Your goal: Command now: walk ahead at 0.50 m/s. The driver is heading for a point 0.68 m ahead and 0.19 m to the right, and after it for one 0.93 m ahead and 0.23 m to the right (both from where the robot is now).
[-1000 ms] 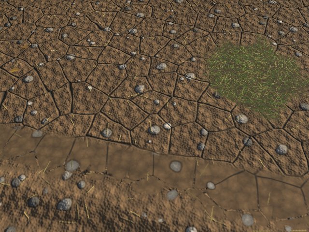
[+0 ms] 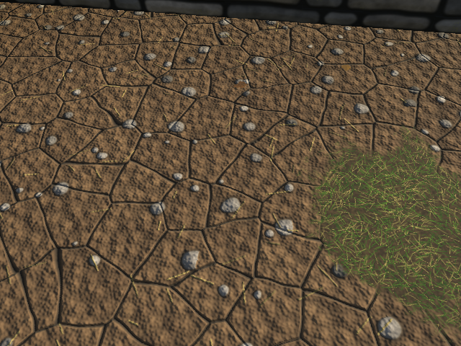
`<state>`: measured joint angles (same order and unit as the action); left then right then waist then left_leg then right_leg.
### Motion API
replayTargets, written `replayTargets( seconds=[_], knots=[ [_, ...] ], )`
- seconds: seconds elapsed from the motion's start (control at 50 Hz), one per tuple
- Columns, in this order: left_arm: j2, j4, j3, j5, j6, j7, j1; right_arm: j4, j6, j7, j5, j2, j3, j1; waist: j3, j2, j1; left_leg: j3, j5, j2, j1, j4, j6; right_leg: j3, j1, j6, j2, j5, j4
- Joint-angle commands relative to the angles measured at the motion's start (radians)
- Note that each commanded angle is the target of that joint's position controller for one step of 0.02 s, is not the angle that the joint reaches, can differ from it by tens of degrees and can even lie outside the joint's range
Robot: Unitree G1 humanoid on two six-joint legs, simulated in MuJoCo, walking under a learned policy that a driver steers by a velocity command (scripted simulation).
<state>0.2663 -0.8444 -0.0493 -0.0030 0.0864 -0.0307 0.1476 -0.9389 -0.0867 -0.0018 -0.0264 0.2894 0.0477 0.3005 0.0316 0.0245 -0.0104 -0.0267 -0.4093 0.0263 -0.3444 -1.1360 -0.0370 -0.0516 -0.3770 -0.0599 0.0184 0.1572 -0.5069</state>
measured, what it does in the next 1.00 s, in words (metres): walks ahead, turning right: left foot, then right foot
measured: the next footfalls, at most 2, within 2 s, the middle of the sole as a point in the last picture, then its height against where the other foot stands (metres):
left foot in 0.42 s outside the picture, level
right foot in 0.94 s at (301, 287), level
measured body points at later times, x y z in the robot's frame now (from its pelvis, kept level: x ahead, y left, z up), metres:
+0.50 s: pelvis +0.28 +0.05 -0.01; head +0.32 +0.05 +0.44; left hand +0.28 +0.32 -0.15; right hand +0.46 -0.21 -0.10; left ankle +0.38 +0.15 -0.73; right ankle +0.11 -0.08 -0.67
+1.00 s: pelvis +0.54 -0.04 -0.02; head +0.57 -0.07 +0.43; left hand +0.80 +0.15 -0.11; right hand +0.48 -0.33 -0.16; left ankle +0.41 +0.15 -0.67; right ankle +0.60 -0.14 -0.73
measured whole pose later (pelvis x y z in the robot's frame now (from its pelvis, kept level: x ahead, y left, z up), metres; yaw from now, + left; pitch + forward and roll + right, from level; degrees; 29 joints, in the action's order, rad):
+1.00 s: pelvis +0.54 -0.04 -0.02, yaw -21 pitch +1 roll +2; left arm 0.28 -0.74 -0.09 -0.03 0.03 -0.04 0.10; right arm -0.92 -0.06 0.01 -0.01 0.29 0.08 0.25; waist 0.07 -0.01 -0.02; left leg 0.14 -0.53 0.09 -0.11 -0.92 0.04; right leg -0.06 -0.50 -0.11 0.01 0.18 -0.67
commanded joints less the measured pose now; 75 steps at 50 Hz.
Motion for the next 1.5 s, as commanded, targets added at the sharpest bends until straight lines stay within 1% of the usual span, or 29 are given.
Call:
replayTargets(
  seconds=[0.02, 0.22, 0.3, 0.36, 0.4, 0.42, 0.44, 0.46, 0.48, 0.5, 0.54, 0.6, 0.72, 0.84, 0.9, 0.94, 0.96, 0.98, 1.0, 1.02, 1.04, 1.08, 1.16, 1.26, 1.38, 1.44, 1.46, 1.48, 1.5],
  knots=[
    [0.100, 0.027, -0.022, 0.016, 0.013, 0.001, 0.053, 0.076, -0.013, 0.006, 0.009, 0.102, 0.029, -0.030, -0.066, -0.114, 0.019, -0.050, 0.116, 0.117, -0.280, -0.013, -0.008, 0.349, 0.265, -0.163, -0.261, -0.017, 0.314],
    [0.153, -0.049, -0.035, -0.006, 0.011, 0.032, 0.180, 0.147, 0.001, -0.004, 0.018, 0.026, 0.009, -0.266, 0.020, -0.074, 0.063, 0.017, 0.518, 0.086, -0.291, 0.490, 0.044, 0.109, 0.249, -0.138, -0.192, -0.182, 0.406],
    [0.154, -0.094, -0.037, -0.015, -0.009, 0.035, 0.267, 0.193, -0.008, -0.024, 0.011, 0.030, 0.004, -0.385, 0.056, -0.068, 0.098, 0.014, 0.489, 0.059, -0.315, 0.600, 0.031, 0.138, 0.369, -0.140, -0.238, -0.202, 0.355],
    [0.175, -0.100, -0.047, -0.021, -0.026, 0.043, 0.261, 0.204, -0.023, -0.037, 0.010, 0.065, 0.014, -0.372, 0.039, -0.090, 0.059, -0.002, 0.397, 0.038, -0.259, 0.660, 0.007, 0.188, 0.441, -0.121, -0.277, -0.283, 0.274],
    [0.183, -0.089, -0.050, -0.021, -0.033, 0.045, 0.221, 0.166, -0.030, -0.032, 0.012, 0.112, 0.038, -0.225, -0.047, -0.106, -0.029, 0.037, 0.362, -0.006, -0.022, 0.695, -0.023, 0.175, 0.415, -0.092, -0.242, -0.493, 0.120],
    [0.151, -0.076, -0.038, -0.012, -0.033, 0.045, 0.214, 0.120, -0.032, -0.022, 0.021, 0.165, 0.063, -0.056, -0.170, -0.089, -0.100, 0.010, 0.389, 0.031, 0.249, 0.655, -0.061, 0.141, 0.304, -0.062, -0.182, -0.470, -0.080],
    [0.061, -0.046, -0.011, 0.000, -0.023, 0.040, 0.276, 0.099, -0.030, -0.012, 0.044, 0.254, 0.086, 0.090, -0.341, 0.068, -0.112, -0.291, 0.339, 0.275, 0.656, 0.631, -0.166, 0.073, -0.039, 0.003, -0.059, -0.159, -0.445],
    [0.009, -0.052, 0.007, -0.012, -0.006, 0.038, 0.343, 0.088, -0.020, -0.016, 0.034, 0.235, 0.079, 0.121, -0.457, 0.257, -0.094, -0.631, 0.175, 0.412, 0.794, 0.765, -0.244, 0.130, -0.259, 0.028, 0.031, 0.442, -0.672],
    [0.126, -0.047, -0.026, -0.040, 0.001, 0.038, 0.262, 0.094, -0.018, -0.012, 0.026, 0.147, 0.054, 0.081, -0.331, 0.164, -0.109, -0.561, 0.076, 0.372, 0.692, 0.808, -0.196, 0.194, -0.343, 0.020, -0.029, 0.416, -0.767],
    [0.149, -0.024, -0.035, -0.050, 0.003, 0.041, 0.194, 0.105, -0.018, -0.008, 0.023, 0.114, 0.044, 0.003, -0.197, 0.126, -0.090, -0.419, 0.099, 0.346, 0.546, 0.840, -0.158, 0.165, -0.375, 0.012, -0.075, 0.322, -0.766],
    [0.119, -0.024, -0.044, -0.034, -0.011, 0.048, 0.168, 0.108, -0.024, -0.011, 0.033, 0.059, 0.029, -0.108, -0.073, 0.083, -0.029, -0.232, 0.204, 0.276, 0.307, 0.922, -0.128, 0.155, -0.290, 0.016, -0.142, 0.184, -0.688],
    [0.054, -0.012, -0.043, -0.035, -0.051, 0.044, 0.188, 0.095, -0.035, -0.011, 0.041, 0.055, 0.033, -0.153, -0.024, 0.087, 0.022, -0.077, 0.302, 0.250, 0.176, 0.998, -0.134, 0.147, -0.227, 0.026, -0.173, 0.114, -0.647],
    [0.042, 0.054, -0.040, -0.019, -0.055, 0.023, 0.051, 0.067, -0.029, 0.015, 0.043, 0.110, 0.053, -0.119, 0.021, 0.031, 0.004, 0.124, 0.433, 0.226, 0.212, 1.029, -0.130, 0.118, -0.287, 0.045, -0.167, -0.154, -0.360],
    [0.041, 0.143, -0.028, -0.017, -0.055, -0.016, -0.126, 0.041, 0.006, 0.024, 0.014, 0.159, 0.072, -0.032, 0.071, 0.010, -0.050, 0.210, 0.511, 0.276, 0.387, 0.975, -0.108, 0.027, -0.310, 0.007, -0.135, -0.127, -0.163],
    [0.086, 0.161, -0.049, -0.017, -0.061, -0.024, -0.077, 0.051, 0.028, 0.027, -0.001, 0.196, 0.084, -0.053, 0.010, 0.051, 0.008, 0.251, 0.909, 0.283, 0.449, 0.802, -0.076, -0.047, -0.179, -0.045, -0.057, 0.021, -0.147],
    [0.173, 0.099, -0.102, -0.025, -0.066, -0.013, 0.185, 0.062, 0.041, 0.027, -0.007, 0.192, 0.080, -0.083, -0.131, 0.030, 0.155, 0.293, 1.013, 0.224, 0.346, 0.432, -0.026, -0.079, 0.191, -0.110, 0.039, -0.009, -0.067],
    [0.277, 0.067, -0.137, -0.028, -0.076, 0.011, 0.322, 0.084, 0.033, 0.026, 0.027, 0.133, 0.058, -0.060, -0.216, -0.127, 0.185, 0.299, 0.609, 0.167, 0.080, 0.098, 0.028, 0.178, 0.479, -0.173, -0.107, -0.013, -0.037],
    [0.350, 0.088, -0.136, -0.029, -0.059, 0.008, 0.262, 0.138, 0.002, 0.013, 0.048, 0.003, 0.019, 0.013, -0.310, -0.315, 0.052, 0.125, -0.200, -0.051, -0.316, -0.192, 0.075, 0.764, 0.725, -0.356, -0.311, 0.209, 0.121],
    [0.257, 0.111, -0.107, -0.021, -0.042, -0.003, 0.282, 0.151, -0.037, 0.000, 0.003, 0.093, 0.032, -0.109, -0.342, -0.168, 0.129, -0.054, -0.189, -0.031, -0.425, -0.264, 0.050, 0.854, 0.742, -0.341, -0.346, 0.262, 0.236],
    [0.211, 0.104, -0.093, -0.015, -0.026, -0.005, 0.246, 0.174, -0.057, -0.005, -0.027, 0.120, 0.040, -0.176, -0.209, -0.132, 0.123, -0.044, -0.089, 0.011, -0.499, -0.234, 0.022, 0.720, 0.656, -0.299, -0.326, 0.181, 0.243],
    [0.180, 0.115, -0.083, -0.018, -0.018, -0.004, 0.183, 0.162, -0.067, 0.002, -0.009, 0.113, 0.038, -0.175, -0.143, -0.052, 0.080, -0.049, 0.000, 0.057, -0.452, -0.152, 0.010, 0.598, 0.517, -0.263, -0.282, 0.077, 0.233],
    [0.126, 0.148, -0.063, -0.003, -0.016, 0.005, 0.078, 0.144, -0.052, 0.007, 0.022, 0.129, 0.053, -0.145, -0.095, -0.056, 0.009, -0.061, 0.093, 0.106, -0.306, -0.022, 0.021, 0.455, 0.310, -0.228, -0.218, -0.091, 0.260],
    [0.167, 0.143, -0.071, -0.011, -0.010, 0.032, 0.118, 0.171, -0.016, 0.011, 0.042, 0.087, 0.047, -0.198, -0.054, -0.047, 0.003, -0.031, 0.217, 0.083, -0.285, 0.177, 0.082, 0.353, 0.203, -0.229, -0.174, -0.240, 0.301],
    [0.168, 0.123, -0.071, -0.015, -0.021, 0.050, 0.181, 0.223, -0.023, -0.005, 0.030, 0.048, 0.027, -0.358, -0.014, -0.102, 0.065, -0.014, 0.510, 0.015, -0.220, 0.533, 0.097, 0.286, 0.155, -0.160, -0.110, -0.124, 0.294],
    [0.145, 0.069, -0.064, -0.010, -0.034, 0.058, 0.259, 0.254, -0.050, -0.033, 0.034, 0.085, 0.028, -0.407, 0.005, -0.123, 0.091, -0.012, 0.480, -0.007, -0.209, 0.674, 0.036, 0.351, 0.337, -0.129, -0.180, -0.264, 0.160],
    [0.138, 0.087, -0.056, -0.004, -0.047, 0.064, 0.209, 0.203, -0.069, -0.032, 0.061, 0.136, 0.049, -0.212, -0.122, -0.141, -0.014, 0.023, 0.618, -0.021, 0.076, 0.728, -0.037, 0.315, 0.353, -0.054, -0.107, -0.594, -0.095],
    [0.101, 0.115, -0.041, 0.014, -0.043, 0.063, 0.220, 0.190, -0.072, -0.030, 0.083, 0.195, 0.059, -0.085, -0.275, -0.041, -0.048, -0.125, 0.978, 0.147, 0.385, 0.621, -0.114, 0.288, 0.178, -0.007, -0.038, -0.369, -0.340],
    [0.035, 0.079, -0.020, -0.001, -0.037, 0.057, 0.407, 0.153, -0.053, -0.034, 0.073, 0.212, 0.064, 0.005, -0.445, 0.241, -0.015, -0.457, 1.165, 0.394, 0.720, 0.613, -0.312, 0.229, -0.111, 0.070, 0.112, 0.438, -0.704],
    [0.128, 0.052, -0.035, -0.016, -0.038, 0.053, 0.435, 0.143, -0.037, -0.042, 0.031, 0.152, 0.052, 0.033, -0.479, 0.178, -0.032, -0.570, 0.924, 0.406, 0.712, 0.667, -0.316, 0.297, -0.184, 0.080, 0.081, 0.535, -0.814]
  ],
)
